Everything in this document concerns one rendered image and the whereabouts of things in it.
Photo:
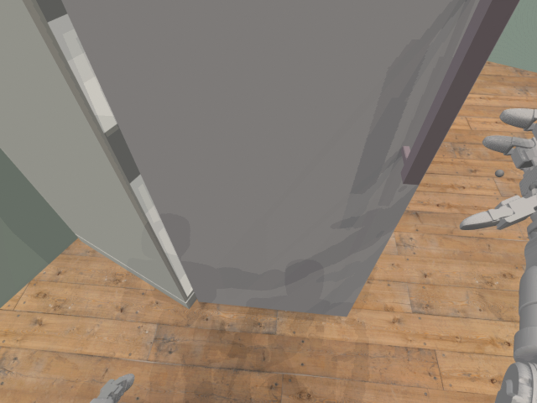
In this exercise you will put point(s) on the right robot upper arm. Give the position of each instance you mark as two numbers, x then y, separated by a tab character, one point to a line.
519	384

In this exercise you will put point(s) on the fridge door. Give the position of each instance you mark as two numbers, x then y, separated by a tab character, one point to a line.
269	132

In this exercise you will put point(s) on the right robot hand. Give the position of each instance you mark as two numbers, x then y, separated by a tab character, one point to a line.
516	208

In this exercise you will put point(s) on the left robot hand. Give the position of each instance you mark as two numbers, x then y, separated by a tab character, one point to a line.
112	391

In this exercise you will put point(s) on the handle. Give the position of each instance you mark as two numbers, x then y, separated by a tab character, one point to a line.
483	32

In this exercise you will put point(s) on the right robot forearm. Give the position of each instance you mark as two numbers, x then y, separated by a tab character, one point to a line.
525	340

